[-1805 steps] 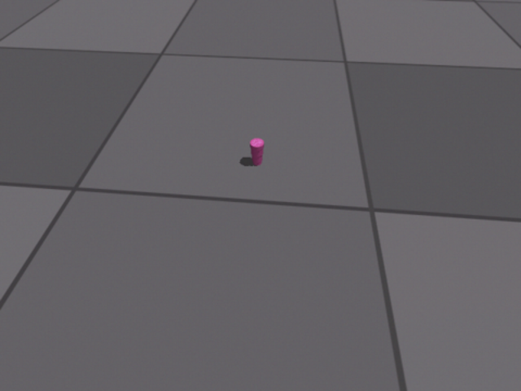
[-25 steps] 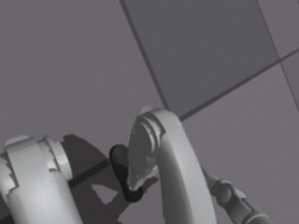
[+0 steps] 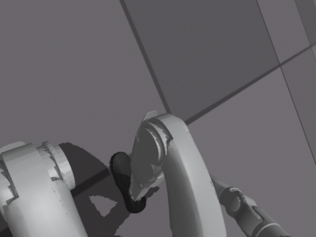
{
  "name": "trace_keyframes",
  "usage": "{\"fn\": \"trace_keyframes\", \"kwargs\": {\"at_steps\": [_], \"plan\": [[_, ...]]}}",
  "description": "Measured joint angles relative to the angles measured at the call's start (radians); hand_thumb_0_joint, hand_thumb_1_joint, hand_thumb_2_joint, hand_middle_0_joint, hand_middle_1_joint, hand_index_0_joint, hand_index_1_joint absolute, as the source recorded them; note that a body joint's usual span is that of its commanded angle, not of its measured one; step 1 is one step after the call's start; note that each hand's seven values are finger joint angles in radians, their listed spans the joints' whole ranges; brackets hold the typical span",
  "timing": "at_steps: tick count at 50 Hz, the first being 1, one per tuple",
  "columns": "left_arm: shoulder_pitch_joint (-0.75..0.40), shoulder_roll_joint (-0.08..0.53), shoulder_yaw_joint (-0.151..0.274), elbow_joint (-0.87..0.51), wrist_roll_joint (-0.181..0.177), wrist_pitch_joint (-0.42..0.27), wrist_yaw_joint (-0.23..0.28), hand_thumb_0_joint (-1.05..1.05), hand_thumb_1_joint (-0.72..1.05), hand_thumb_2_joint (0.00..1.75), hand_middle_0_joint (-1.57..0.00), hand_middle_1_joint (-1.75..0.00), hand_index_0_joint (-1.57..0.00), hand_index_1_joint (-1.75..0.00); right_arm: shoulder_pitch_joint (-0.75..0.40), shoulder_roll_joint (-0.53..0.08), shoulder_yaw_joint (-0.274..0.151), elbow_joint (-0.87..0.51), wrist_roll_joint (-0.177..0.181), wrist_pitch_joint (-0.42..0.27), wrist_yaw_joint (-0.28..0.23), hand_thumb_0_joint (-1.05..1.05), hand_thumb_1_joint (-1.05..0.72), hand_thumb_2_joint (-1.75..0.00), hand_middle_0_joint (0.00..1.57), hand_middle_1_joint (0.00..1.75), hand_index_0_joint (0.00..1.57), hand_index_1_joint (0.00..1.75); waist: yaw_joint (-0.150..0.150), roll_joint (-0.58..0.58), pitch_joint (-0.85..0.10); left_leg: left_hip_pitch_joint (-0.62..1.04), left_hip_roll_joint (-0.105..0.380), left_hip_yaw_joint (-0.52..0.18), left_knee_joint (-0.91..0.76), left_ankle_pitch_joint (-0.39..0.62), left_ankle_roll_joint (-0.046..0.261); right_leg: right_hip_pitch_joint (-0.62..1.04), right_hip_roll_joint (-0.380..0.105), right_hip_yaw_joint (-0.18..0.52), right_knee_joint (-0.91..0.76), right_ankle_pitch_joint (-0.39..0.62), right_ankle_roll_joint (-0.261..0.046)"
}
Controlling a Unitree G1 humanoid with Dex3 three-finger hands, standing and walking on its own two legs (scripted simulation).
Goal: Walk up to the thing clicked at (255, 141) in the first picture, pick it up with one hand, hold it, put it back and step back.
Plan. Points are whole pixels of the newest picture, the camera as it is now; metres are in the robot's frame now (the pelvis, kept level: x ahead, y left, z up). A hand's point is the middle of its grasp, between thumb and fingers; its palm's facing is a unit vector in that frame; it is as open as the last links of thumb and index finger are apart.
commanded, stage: open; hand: left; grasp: from the side
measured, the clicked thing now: out of the picture +0.44 +0.29 -0.21
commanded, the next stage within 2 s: withdraw in 0.32 s
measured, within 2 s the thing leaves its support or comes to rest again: rests again in 0.16 s
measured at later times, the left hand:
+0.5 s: hand out of the picture +0.44 +0.29 -0.18, palm faces +0.38 -0.93 +0.02, open 15.9 cm
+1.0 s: hand out of the picture +0.40 +0.37 -0.09, palm faces +0.33 -0.94 -0.13, open 17.6 cm
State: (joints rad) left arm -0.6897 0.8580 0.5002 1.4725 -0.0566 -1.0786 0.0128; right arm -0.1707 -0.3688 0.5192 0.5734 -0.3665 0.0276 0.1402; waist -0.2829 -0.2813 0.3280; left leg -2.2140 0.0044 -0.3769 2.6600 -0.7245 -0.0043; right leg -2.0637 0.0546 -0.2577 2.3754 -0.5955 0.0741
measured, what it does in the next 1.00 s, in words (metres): stands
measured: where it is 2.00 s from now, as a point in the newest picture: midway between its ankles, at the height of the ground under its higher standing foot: (95, 217)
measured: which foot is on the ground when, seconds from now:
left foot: down 0.00-1.00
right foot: down 0.00-1.00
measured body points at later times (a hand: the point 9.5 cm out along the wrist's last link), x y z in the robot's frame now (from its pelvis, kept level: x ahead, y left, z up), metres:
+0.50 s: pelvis +0.00 +0.00 +0.00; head +0.23 +0.20 +0.33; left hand +0.41 +0.33 -0.17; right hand +0.16 -0.24 -0.03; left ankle +0.08 +0.12 -0.25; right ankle +0.15 -0.12 -0.25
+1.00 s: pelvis +0.00 +0.00 +0.02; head +0.19 +0.18 +0.39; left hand +0.37 +0.42 -0.08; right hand +0.19 -0.24 -0.03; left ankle +0.08 +0.12 -0.25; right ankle +0.15 -0.12 -0.25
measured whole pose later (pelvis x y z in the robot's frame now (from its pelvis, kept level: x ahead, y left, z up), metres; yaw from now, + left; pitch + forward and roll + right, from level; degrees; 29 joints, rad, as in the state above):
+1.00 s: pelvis +0.00 +0.00 +0.02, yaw +3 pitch +20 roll -16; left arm -0.63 0.81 0.48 1.18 -0.03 -0.72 -0.18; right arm -0.03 -0.33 0.29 0.59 -0.18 0.07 0.11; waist -0.18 -0.15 0.11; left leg -2.25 0.02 -0.26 2.54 -0.69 0.03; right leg -2.11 0.03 -0.18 2.32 -0.60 0.04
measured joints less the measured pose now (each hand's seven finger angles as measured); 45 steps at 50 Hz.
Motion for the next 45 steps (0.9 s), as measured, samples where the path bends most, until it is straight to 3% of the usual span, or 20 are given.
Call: {"fn": "trace_keyframes", "kwargs": {"at_steps": [9,15,23,30,35,45], "plan": [[-0.016,0.004,-0.009,-0.004,-0.010,-0.018,0.001,-0.01,-0.21,0.68,-0.74,-0.75,-0.75,-0.75,-0.005,0.000,0.003,-0.002,0.000,-0.001,0.001,0.00,-0.92,-0.90,0.21,0.30,0.20,0.30,0.002,0.000,-0.003,-0.002,0.001,-0.002,-0.001,0.003,0.005,0.002,0.002,-0.002,-0.005,0.004,0.001],[-0.024,0.013,-0.025,0.010,-0.021,-0.019,-0.008,-0.01,-0.31,0.42,-0.60,-0.52,-0.60,-0.52,-0.003,0.001,0.006,-0.012,0.006,0.004,0.002,0.00,-0.93,-0.90,0.21,0.30,0.20,0.30,-0.003,0.011,-0.014,-0.001,0.004,-0.003,-0.003,0.000,0.006,0.002,0.004,-0.004,-0.009,0.003,0.000],[-0.021,0.006,-0.028,0.021,-0.034,-0.019,-0.014,-0.01,-0.44,0.20,-0.38,-0.27,-0.37,-0.27,0.000,0.002,0.013,-0.021,0.011,0.004,0.002,0.00,-0.93,-0.90,0.21,0.30,0.20,0.30,-0.004,0.009,-0.021,0.000,0.007,-0.003,-0.006,0.004,0.008,0.003,0.006,-0.003,-0.014,0.008,0.003],[-0.004,0.010,0.011,-0.025,-0.021,-0.013,-0.032,-0.01,-0.53,0.10,-0.18,-0.10,-0.17,-0.10,0.006,0.002,0.010,-0.027,0.014,0.008,-0.003,0.00,-0.91,-0.90,0.21,0.30,0.20,0.30,0.007,0.001,-0.015,0.003,0.009,-0.005,-0.005,0.005,0.009,0.005,0.009,-0.006,-0.015,0.013,-0.004],[0.025,0.003,0.055,-0.160,-0.017,0.039,-0.064,-0.01,-0.55,0.07,-0.11,-0.05,-0.10,-0.05,0.041,0.009,-0.027,-0.019,0.027,0.020,-0.009,0.00,-0.91,-0.90,0.21,0.30,0.20,0.30,0.030,0.012,-0.035,0.002,0.008,0.006,-0.015,0.006,0.007,0.002,0.003,0.001,-0.016,0.009,-0.010],[0.073,-0.036,-0.007,-0.306,-0.095,0.227,-0.206,-0.01,-0.59,0.05,-0.06,-0.03,-0.06,-0.02,0.117,0.006,-0.146,0.007,0.132,0.027,-0.025,0.00,-0.90,-0.90,0.21,0.30,0.21,0.30,0.081,0.111,-0.167,-0.027,0.007,0.077,-0.078,0.027,0.026,-0.026,-0.023,0.046,-0.038,-0.008,-0.021]]}}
